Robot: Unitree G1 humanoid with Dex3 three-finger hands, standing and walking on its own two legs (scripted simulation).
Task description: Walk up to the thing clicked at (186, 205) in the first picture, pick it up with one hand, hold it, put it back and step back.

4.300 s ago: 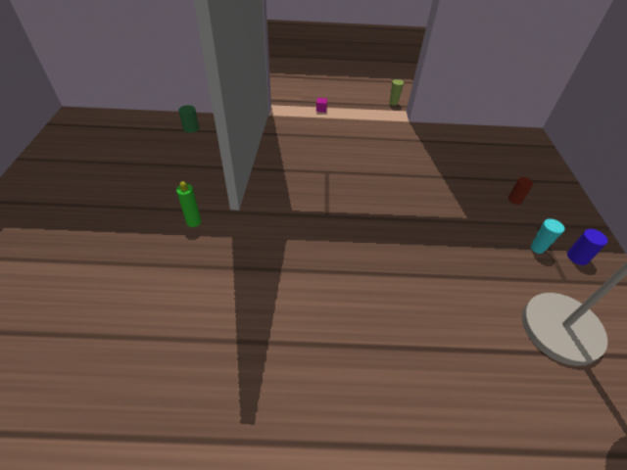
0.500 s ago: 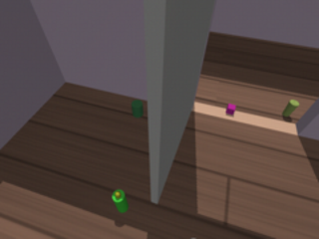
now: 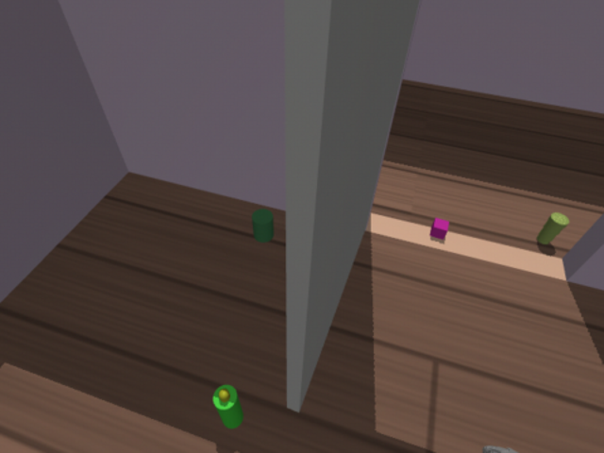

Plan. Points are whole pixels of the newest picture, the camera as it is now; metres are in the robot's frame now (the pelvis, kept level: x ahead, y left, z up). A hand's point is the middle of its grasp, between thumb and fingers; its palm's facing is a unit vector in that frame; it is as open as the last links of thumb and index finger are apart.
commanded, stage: walk up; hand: left
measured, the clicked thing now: (228, 405) +0.37 +0.20 -0.66
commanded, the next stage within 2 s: stand in 0.90 s
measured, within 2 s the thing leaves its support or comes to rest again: neither
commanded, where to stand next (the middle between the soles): +0.02 +0.00 m, yaw -1 degrees
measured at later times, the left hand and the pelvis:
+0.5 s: hand out of the picture +0.09 +0.24 -0.15, palm faces -0.03 -0.94 -0.33, open 7.4 cm; pelvis +0.01 +0.00 +0.01, yaw -1 degrees
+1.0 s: hand out of the picture +0.10 +0.25 -0.15, palm faces -0.03 -0.94 -0.34, open 7.4 cm; pelvis +0.01 +0.00 +0.01, yaw -1 degrees
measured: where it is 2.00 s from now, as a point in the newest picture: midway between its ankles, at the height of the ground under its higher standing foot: outside the picture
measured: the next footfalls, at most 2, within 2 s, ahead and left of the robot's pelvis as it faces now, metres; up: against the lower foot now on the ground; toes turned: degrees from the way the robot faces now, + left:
none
